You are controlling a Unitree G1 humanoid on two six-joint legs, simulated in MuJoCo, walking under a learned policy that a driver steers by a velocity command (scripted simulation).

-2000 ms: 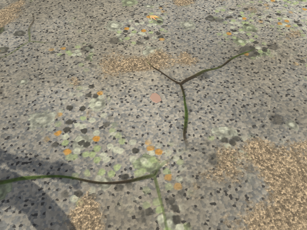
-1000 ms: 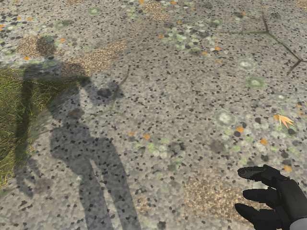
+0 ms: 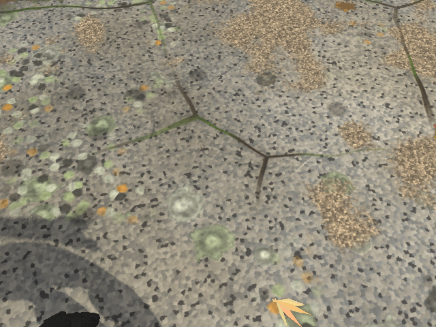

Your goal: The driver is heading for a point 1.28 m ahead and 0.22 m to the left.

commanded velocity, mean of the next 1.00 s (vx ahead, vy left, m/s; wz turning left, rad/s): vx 0.03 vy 0.00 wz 0.32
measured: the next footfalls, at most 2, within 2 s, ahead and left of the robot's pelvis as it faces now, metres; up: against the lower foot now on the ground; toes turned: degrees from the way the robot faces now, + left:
right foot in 0.36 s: +0.26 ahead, -0.14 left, +0.00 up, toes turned +32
left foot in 0.78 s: +0.10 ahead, +0.05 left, +0.00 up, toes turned +21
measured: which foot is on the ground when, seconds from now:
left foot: down 0.00-0.36, up 0.38-0.76, down 0.78-1.00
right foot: up 0.00-0.34, down 0.36-0.80, up 0.82-1.00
